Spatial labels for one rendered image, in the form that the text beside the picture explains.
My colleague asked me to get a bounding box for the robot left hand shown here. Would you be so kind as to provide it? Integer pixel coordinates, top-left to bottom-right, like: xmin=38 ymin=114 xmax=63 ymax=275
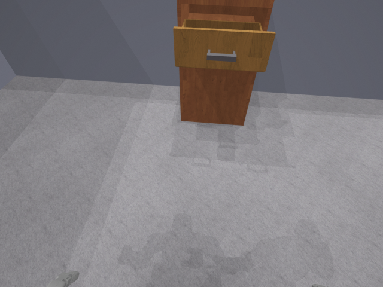
xmin=46 ymin=271 xmax=79 ymax=287

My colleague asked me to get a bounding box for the drawer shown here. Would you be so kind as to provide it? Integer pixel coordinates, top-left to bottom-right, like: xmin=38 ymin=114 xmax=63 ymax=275
xmin=173 ymin=19 xmax=276 ymax=72

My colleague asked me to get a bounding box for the handle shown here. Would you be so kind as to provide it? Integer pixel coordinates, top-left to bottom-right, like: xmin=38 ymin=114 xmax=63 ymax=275
xmin=206 ymin=49 xmax=236 ymax=62

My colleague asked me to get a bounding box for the cabinet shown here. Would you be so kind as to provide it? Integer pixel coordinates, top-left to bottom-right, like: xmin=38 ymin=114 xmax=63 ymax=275
xmin=177 ymin=0 xmax=274 ymax=126

